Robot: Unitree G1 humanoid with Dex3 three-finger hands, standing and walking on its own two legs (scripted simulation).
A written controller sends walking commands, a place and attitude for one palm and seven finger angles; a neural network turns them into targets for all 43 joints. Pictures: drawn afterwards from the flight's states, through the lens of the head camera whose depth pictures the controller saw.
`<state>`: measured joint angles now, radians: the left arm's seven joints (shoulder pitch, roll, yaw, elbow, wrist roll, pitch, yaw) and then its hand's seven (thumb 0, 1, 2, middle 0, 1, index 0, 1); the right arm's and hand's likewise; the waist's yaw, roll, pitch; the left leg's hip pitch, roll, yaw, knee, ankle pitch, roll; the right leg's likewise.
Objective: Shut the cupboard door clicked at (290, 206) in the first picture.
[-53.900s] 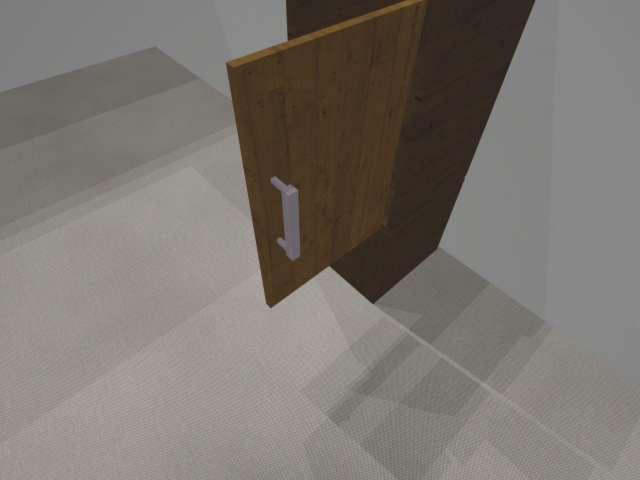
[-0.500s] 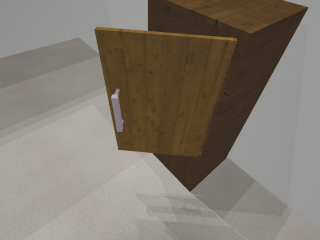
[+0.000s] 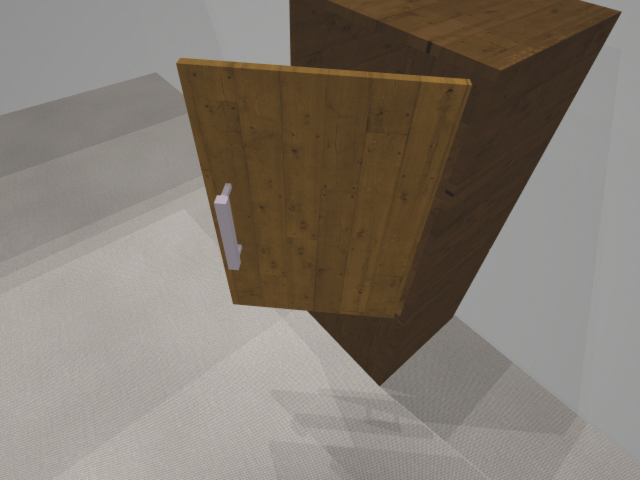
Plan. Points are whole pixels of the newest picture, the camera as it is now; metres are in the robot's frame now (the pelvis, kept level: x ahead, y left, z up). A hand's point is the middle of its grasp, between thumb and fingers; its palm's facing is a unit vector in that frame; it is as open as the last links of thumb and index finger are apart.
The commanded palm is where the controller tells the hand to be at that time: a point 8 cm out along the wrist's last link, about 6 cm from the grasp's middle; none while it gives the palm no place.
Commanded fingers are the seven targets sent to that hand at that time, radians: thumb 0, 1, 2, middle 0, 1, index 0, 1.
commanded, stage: shuffle to correct the standing spot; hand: left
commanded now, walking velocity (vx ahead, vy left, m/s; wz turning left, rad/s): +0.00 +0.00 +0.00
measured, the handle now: (231, 228) +0.54 +0.20 -0.05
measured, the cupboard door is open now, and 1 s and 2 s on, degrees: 44 44 44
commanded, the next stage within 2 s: come to a stop and stand still in 0.30 s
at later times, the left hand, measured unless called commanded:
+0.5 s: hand out of the picture +0.05 +0.18 -0.19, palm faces +0.03 -0.99 -0.16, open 7.4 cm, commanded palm none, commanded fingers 0.00 0.90 0.90 -0.20 -0.30 -0.20 -0.30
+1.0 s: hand out of the picture +0.11 +0.20 -0.18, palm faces -0.04 -0.97 -0.23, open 7.4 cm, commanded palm none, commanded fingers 0.00 0.90 0.90 -0.20 -0.30 -0.20 -0.30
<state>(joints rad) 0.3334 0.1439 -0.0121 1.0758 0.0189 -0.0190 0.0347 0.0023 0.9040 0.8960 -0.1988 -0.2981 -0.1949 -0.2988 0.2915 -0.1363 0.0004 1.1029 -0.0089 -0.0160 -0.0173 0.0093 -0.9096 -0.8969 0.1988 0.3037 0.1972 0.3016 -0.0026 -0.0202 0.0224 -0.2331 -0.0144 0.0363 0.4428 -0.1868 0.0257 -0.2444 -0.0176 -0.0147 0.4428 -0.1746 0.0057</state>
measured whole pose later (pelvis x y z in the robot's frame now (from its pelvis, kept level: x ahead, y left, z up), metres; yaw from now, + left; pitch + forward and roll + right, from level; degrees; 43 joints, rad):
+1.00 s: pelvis +0.04 +0.01 -0.01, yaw -3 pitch -2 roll +0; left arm 0.22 0.19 -0.01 0.98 0.02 0.00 0.05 0.00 0.91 0.90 -0.20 -0.30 -0.20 -0.30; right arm 0.21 -0.19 -0.02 0.96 -0.01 -0.01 -0.02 0.01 -0.91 -0.90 0.20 0.30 0.20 0.30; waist -0.01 0.00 0.06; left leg -0.22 -0.01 0.07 0.58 -0.32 0.04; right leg -0.23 -0.02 -0.02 0.56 -0.30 0.02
